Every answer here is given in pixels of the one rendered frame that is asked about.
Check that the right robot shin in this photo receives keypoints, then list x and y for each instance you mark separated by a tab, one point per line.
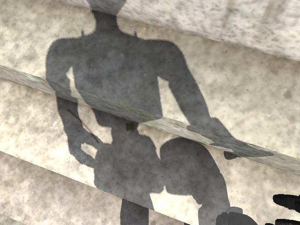
235	210

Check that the right robot hand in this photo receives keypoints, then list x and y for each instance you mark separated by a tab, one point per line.
292	202

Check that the right robot thigh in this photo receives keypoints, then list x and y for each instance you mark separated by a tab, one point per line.
234	218

